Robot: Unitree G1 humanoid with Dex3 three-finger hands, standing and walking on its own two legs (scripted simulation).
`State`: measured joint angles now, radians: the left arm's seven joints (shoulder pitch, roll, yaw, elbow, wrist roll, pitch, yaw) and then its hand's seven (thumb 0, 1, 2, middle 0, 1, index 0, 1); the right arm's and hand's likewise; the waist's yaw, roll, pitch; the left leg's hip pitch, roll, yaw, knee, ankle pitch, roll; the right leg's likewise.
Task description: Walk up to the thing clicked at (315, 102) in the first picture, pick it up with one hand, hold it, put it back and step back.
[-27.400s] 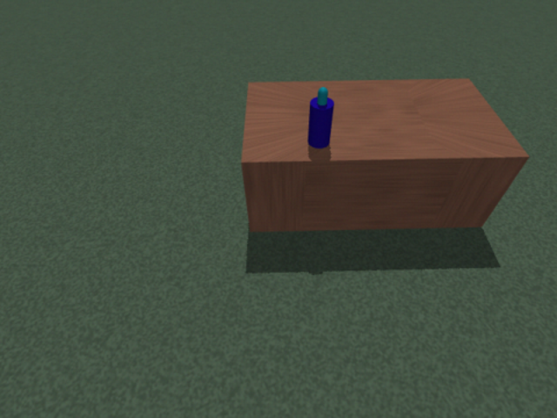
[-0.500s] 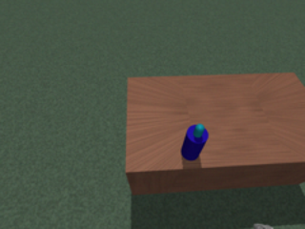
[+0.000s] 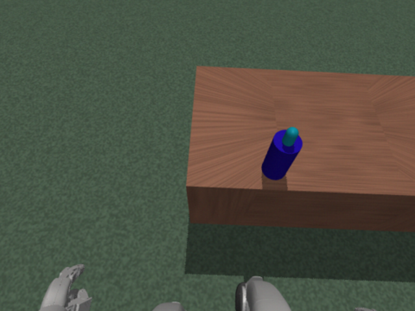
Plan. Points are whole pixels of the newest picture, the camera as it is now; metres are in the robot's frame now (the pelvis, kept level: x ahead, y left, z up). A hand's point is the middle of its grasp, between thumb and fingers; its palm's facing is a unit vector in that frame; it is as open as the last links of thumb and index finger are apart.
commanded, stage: step back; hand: right
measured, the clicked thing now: (282, 151) +0.56 -0.22 -0.21
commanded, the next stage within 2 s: none
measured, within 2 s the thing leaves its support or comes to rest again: neither
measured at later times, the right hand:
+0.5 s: hand out of the picture -0.02 -0.26 -0.14, palm faces +0.09 +0.94 -0.34, open 7.4 cm
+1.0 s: hand out of the picture -0.21 -0.23 -0.11, palm faces +0.01 +0.90 -0.44, open 7.4 cm
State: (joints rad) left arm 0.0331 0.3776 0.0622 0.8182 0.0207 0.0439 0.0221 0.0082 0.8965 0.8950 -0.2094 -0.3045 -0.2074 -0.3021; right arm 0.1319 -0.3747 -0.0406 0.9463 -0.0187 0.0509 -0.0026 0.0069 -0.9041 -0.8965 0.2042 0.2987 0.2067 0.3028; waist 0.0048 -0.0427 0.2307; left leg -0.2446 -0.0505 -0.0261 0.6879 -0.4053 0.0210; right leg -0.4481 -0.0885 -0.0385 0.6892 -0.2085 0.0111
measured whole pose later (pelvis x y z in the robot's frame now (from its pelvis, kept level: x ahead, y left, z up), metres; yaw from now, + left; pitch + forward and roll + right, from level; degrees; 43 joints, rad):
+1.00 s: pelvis -0.27 +0.05 +0.02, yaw -4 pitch -1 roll -2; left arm 0.12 0.40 0.08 0.81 0.02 0.08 0.01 0.01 0.90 0.90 -0.21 -0.30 -0.21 -0.30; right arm 0.19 -0.35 -0.04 0.88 -0.04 0.03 -0.01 0.01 -0.90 -0.90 0.21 0.30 0.21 0.30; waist 0.00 -0.05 0.15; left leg -0.28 0.01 -0.03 0.56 -0.25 0.03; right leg -0.47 0.13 0.17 1.23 -0.48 0.01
